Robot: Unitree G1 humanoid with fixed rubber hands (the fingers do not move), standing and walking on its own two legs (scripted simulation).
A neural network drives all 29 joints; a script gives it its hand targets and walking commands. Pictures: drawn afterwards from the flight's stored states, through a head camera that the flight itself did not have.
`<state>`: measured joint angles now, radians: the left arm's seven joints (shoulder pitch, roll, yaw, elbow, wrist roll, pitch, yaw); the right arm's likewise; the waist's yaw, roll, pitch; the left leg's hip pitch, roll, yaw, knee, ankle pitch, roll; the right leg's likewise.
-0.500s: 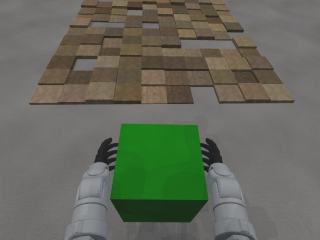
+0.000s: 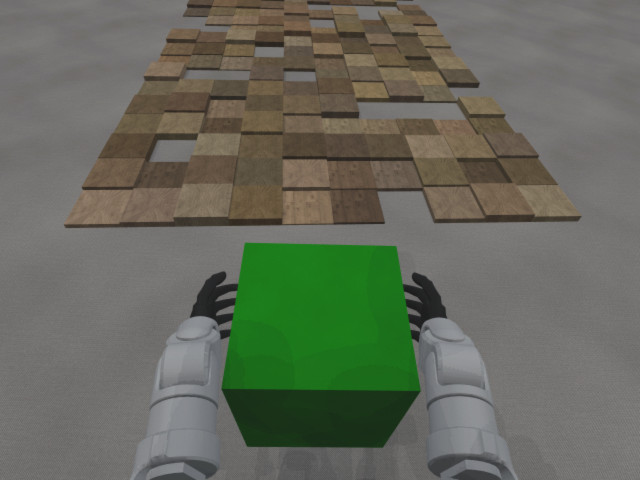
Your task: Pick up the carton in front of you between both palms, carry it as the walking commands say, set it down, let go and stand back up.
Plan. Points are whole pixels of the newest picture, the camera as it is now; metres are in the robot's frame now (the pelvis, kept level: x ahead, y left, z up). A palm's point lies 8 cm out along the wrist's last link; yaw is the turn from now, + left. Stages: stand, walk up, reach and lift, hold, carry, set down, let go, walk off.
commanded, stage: reach and lift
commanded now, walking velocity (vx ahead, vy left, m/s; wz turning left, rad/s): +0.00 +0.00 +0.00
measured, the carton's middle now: (318, 351) +0.31 +0.00 -0.04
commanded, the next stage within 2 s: hold in 0.62 s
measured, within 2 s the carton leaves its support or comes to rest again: neither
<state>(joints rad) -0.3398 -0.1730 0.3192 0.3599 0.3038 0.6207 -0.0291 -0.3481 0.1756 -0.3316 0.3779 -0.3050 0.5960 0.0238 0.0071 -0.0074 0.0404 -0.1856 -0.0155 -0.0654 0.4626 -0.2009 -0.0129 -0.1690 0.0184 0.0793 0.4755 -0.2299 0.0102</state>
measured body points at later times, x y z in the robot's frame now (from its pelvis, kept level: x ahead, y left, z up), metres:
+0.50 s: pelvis +0.02 +0.00 +0.01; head +0.00 +0.00 +0.46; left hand +0.32 +0.15 +0.03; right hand +0.32 -0.15 +0.03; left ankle +0.04 +0.13 -0.74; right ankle +0.02 -0.13 -0.74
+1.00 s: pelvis +0.01 +0.00 +0.01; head -0.03 +0.00 +0.45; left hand +0.30 +0.15 +0.04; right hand +0.31 -0.15 +0.05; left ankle +0.04 +0.13 -0.74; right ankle +0.02 -0.13 -0.74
